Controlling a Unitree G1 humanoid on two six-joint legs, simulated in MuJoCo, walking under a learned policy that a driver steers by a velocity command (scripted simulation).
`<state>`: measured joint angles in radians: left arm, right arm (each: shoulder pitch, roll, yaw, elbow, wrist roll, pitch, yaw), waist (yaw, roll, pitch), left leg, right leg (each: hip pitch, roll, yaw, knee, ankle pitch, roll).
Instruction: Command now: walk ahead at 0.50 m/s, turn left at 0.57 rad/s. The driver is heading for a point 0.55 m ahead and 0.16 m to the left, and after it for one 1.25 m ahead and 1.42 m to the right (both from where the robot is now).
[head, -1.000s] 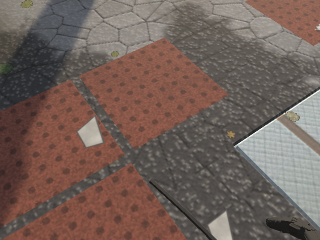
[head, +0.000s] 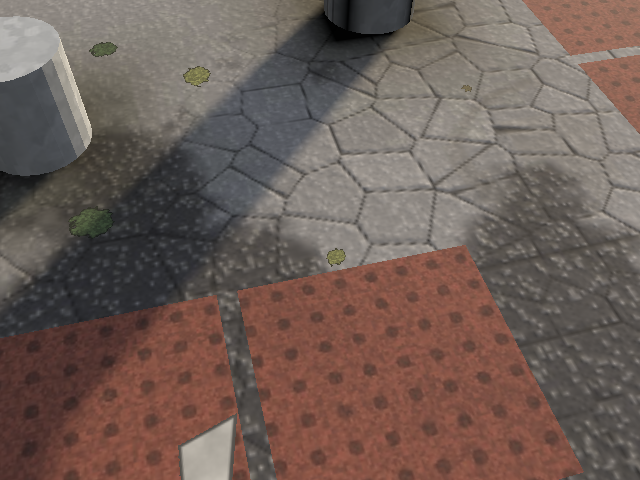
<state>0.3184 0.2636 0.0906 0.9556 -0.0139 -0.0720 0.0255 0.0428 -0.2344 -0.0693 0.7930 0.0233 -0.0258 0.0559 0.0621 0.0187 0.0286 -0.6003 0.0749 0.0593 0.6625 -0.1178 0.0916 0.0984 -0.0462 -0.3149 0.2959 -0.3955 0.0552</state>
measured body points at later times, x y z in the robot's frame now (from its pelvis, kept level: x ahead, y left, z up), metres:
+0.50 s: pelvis +0.29 +0.03 +0.01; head +0.32 +0.05 +0.45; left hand +0.47 +0.32 -0.07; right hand +0.40 -0.25 -0.10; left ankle +0.15 +0.10 -0.73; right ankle +0.48 -0.06 -0.71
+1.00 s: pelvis +0.50 +0.10 +0.00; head +0.53 +0.13 +0.45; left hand +0.45 +0.39 -0.13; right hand +0.79 -0.05 -0.06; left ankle +0.56 +0.24 -0.73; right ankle +0.47 -0.05 -0.70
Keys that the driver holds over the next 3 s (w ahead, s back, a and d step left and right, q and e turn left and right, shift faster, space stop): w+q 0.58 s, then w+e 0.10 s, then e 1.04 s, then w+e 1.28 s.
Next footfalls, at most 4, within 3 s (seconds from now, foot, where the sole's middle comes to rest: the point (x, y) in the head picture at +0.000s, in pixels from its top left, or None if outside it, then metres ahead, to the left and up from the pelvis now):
0.04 left None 0.19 0.10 -0.76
0.52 right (364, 458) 0.51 -0.04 -0.76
0.94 left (230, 408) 0.60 0.25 -0.76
1.36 right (353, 415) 0.60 -0.02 -0.76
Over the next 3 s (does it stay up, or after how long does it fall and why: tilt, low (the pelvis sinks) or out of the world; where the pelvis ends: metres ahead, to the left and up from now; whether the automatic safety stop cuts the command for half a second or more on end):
stays up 1.00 -0.24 0.02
